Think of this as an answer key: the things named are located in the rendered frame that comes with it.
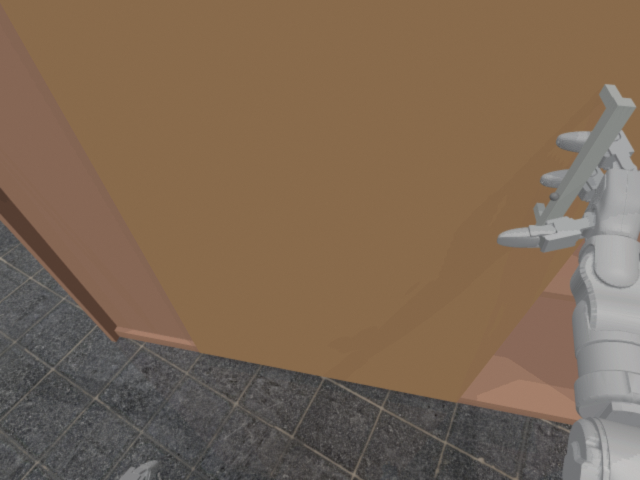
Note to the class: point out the wardrobe door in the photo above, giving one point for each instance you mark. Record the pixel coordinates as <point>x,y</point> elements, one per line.
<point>319,185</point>
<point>46,173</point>

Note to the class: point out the robot left hand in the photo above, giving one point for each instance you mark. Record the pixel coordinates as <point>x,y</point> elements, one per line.
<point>146,471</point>

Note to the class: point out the right robot forearm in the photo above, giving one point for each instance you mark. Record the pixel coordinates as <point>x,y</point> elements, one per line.
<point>606,329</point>

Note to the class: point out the handle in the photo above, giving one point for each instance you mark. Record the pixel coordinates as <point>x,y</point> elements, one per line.
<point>618,111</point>

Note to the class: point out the right robot upper arm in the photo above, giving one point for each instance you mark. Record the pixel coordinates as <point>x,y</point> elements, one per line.
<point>600,449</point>

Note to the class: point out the robot right hand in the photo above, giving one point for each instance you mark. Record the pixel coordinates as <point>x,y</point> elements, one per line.
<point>614,197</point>

